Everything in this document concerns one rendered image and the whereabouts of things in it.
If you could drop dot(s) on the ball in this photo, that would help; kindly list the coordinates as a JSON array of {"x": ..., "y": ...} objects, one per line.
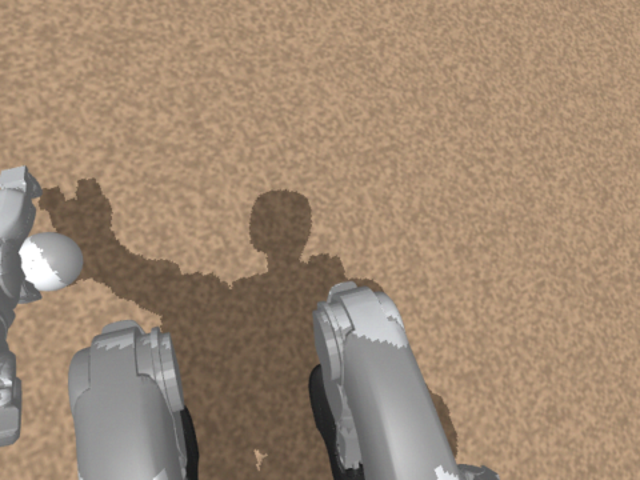
[{"x": 51, "y": 261}]

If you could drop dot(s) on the right robot hand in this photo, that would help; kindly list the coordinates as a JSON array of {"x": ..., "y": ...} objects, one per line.
[{"x": 470, "y": 472}]

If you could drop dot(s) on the left robot foot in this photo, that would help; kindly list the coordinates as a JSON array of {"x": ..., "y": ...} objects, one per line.
[{"x": 191, "y": 445}]

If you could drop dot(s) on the right robot foot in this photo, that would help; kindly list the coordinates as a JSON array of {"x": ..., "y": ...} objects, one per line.
[{"x": 325, "y": 423}]

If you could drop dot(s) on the left robot arm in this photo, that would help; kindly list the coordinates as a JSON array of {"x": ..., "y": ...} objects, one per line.
[{"x": 10, "y": 385}]

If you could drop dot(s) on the left robot hand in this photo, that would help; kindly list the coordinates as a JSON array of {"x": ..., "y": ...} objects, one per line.
[{"x": 17, "y": 215}]

